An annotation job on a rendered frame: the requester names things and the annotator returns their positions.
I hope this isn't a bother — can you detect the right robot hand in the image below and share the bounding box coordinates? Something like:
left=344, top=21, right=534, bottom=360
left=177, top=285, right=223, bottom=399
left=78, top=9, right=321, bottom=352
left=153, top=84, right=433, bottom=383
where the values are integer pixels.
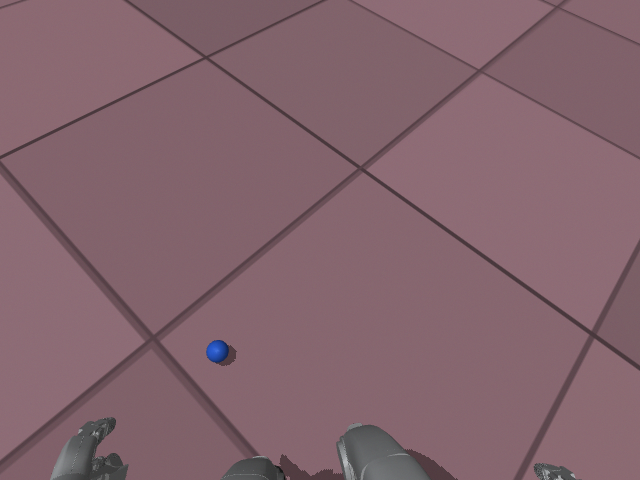
left=534, top=463, right=582, bottom=480

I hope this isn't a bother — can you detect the left robot hand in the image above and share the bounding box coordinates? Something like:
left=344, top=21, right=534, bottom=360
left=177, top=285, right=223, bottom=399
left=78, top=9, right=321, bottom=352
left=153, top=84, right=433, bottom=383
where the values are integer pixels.
left=50, top=417, right=128, bottom=480

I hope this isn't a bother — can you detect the ball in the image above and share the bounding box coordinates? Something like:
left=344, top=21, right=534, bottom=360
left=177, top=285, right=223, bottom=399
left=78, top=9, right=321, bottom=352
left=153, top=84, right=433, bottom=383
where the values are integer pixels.
left=206, top=340, right=229, bottom=363

